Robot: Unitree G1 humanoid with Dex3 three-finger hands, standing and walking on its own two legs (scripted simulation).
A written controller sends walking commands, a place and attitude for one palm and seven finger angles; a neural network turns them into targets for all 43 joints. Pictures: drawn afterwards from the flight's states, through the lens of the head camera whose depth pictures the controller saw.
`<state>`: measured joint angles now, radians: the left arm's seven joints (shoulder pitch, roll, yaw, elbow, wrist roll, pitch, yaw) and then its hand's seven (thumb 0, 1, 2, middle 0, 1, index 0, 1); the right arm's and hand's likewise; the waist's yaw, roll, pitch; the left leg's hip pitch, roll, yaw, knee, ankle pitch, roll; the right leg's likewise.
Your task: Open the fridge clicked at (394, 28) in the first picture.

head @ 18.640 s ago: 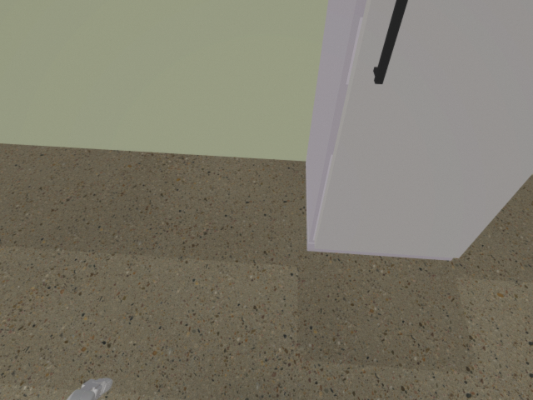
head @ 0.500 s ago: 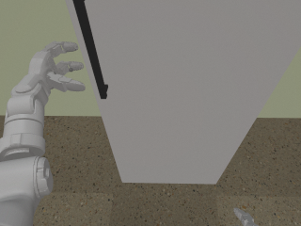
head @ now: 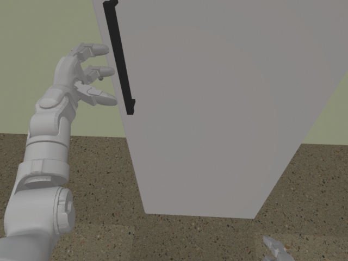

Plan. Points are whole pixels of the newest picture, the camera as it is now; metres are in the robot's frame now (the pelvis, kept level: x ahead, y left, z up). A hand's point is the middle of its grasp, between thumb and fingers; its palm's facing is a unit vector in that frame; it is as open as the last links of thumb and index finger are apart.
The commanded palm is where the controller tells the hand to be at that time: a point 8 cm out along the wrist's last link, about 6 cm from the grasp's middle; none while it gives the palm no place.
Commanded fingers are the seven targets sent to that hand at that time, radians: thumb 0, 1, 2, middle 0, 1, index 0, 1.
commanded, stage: move the hooked fingers beside the handle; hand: left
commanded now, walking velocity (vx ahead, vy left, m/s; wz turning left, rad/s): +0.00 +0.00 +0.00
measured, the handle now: (123, 64) +0.49 +0.16 +0.23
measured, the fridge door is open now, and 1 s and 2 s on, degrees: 0 0 0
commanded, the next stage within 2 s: none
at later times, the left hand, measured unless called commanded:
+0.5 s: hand (100, 87) +0.43 +0.20 +0.21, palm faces +0.06 -1.00 -0.03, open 14.0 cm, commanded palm +0.40 +0.25 +0.22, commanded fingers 0.00 -0.50 0.30 -0.30 -1.20 -0.30 -1.20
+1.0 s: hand (98, 76) +0.42 +0.20 +0.24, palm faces +0.01 -1.00 +0.00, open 14.0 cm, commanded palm +0.40 +0.25 +0.22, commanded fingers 0.00 -0.50 0.30 -0.30 -1.20 -0.30 -1.20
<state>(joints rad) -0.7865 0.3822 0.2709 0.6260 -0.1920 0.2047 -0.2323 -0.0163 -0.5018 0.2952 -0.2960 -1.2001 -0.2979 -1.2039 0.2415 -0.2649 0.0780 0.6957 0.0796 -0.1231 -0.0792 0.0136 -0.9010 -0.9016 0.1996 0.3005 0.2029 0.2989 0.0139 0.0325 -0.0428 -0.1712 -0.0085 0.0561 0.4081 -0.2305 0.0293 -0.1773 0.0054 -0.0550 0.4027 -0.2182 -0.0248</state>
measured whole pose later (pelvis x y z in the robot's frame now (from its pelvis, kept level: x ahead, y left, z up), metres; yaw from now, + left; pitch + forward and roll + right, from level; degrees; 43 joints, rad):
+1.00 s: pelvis +0.00 -0.01 +0.00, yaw -1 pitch +0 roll +0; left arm -0.79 0.43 0.31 0.68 -0.19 0.16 -0.28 -0.02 -0.50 0.30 -0.30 -1.20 -0.30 -1.20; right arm 0.28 -0.28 0.07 0.69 0.08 -0.11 -0.08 0.01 -0.90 -0.90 0.20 0.30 0.20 0.30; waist 0.01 0.02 -0.05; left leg -0.18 0.01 0.06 0.42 -0.24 0.02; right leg -0.19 0.03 -0.05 0.40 -0.22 -0.04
